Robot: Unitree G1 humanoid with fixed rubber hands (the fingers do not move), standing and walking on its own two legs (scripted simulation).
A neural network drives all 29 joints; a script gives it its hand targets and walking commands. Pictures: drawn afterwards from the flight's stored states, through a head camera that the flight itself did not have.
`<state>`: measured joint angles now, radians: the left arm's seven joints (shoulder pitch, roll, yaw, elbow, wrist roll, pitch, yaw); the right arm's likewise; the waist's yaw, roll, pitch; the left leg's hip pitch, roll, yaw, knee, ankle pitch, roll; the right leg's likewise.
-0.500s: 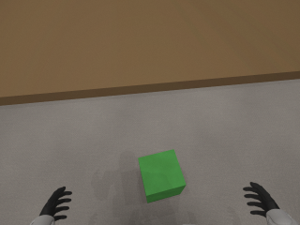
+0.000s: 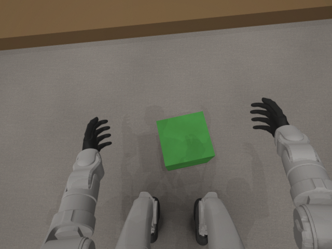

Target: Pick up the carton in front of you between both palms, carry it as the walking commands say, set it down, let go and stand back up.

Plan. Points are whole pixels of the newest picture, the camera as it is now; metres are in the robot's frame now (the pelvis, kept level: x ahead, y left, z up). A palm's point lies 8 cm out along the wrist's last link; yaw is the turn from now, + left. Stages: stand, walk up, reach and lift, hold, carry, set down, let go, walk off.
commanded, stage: reach and lift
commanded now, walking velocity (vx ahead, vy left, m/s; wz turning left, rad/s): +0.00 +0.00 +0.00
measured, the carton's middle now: (183, 143) +0.45 -0.02 -0.56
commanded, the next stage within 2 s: none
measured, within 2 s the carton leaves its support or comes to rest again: leaves its support in 1.98 s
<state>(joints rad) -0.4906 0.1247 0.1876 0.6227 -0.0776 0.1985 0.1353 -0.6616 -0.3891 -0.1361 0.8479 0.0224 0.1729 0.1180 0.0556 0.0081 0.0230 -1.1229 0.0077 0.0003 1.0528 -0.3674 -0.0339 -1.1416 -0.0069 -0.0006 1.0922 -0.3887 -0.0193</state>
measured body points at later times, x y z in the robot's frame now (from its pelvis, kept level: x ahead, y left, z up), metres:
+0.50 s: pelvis -0.02 -0.01 -0.07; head +0.29 -0.04 +0.26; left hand +0.44 +0.18 -0.19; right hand +0.52 -0.20 -0.19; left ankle +0.06 +0.14 -0.65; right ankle +0.06 -0.11 -0.65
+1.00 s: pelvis -0.06 +0.01 -0.26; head +0.29 -0.02 +0.01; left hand +0.43 +0.18 -0.43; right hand +0.50 -0.20 -0.43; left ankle +0.06 +0.14 -0.65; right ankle +0.06 -0.10 -0.65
